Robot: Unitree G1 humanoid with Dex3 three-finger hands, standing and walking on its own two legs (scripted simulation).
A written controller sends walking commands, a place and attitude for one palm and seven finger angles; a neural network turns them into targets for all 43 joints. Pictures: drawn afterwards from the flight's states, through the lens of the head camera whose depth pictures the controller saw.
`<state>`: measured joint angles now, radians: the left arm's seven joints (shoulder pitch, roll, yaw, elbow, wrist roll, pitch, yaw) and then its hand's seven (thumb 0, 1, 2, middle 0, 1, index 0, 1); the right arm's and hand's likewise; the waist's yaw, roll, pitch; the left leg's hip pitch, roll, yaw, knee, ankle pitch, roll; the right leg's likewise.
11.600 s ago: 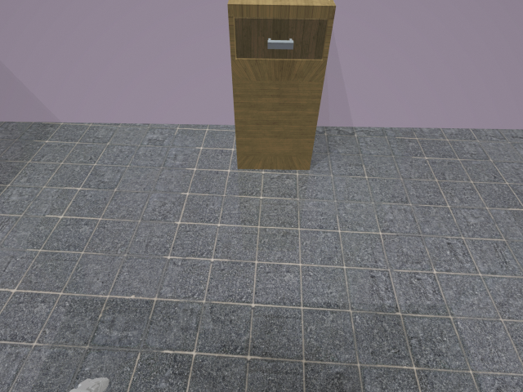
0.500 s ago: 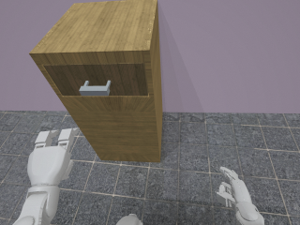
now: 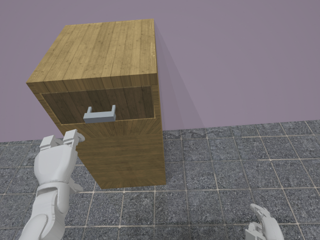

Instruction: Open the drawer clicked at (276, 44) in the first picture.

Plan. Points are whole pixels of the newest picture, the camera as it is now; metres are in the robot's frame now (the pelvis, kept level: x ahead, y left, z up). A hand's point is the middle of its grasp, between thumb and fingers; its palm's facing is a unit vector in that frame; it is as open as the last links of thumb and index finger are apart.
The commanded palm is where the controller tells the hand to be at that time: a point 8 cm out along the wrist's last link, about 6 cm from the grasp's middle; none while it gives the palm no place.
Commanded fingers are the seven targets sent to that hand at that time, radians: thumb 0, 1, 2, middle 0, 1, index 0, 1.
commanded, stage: raise the hand with hooked fingers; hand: left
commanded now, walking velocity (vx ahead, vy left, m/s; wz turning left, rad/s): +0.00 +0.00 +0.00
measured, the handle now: (100, 112) +0.52 +0.27 -0.01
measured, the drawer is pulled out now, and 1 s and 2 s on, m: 0.00 0.00 0.00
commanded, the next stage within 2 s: move the hooked fingers above the handle in 0.74 s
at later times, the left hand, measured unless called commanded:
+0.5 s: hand (63, 145) +0.31 +0.27 +0.09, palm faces +0.01 -0.10 -1.00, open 13.8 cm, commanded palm +0.28 +0.27 +0.16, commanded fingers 0.00 -0.50 0.30 -0.30 -1.20 -0.30 -1.20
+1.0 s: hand (79, 145) +0.31 +0.24 +0.09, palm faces +0.00 -0.06 -1.00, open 13.8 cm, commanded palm +0.30 +0.25 +0.15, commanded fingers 0.00 -0.50 0.30 -0.30 -1.20 -0.30 -1.20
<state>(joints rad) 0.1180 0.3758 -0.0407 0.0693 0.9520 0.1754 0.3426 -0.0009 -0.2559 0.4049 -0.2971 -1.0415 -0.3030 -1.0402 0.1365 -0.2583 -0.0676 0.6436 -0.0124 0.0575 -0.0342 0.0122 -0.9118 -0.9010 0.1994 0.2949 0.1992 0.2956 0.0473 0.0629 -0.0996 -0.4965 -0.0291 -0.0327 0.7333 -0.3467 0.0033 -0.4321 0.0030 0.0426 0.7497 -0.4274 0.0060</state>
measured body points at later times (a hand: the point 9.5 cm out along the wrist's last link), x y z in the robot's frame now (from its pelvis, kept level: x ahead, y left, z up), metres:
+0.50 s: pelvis +0.00 +0.02 +0.02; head +0.01 +0.00 +0.47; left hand +0.30 +0.27 +0.15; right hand +0.19 -0.19 -0.09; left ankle +0.01 +0.12 -0.71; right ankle -0.03 -0.13 -0.71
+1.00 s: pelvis +0.01 -0.02 +0.02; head +0.02 -0.06 +0.47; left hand +0.31 +0.24 +0.14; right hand +0.21 -0.24 -0.09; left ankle +0.01 +0.12 -0.71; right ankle -0.03 -0.13 -0.71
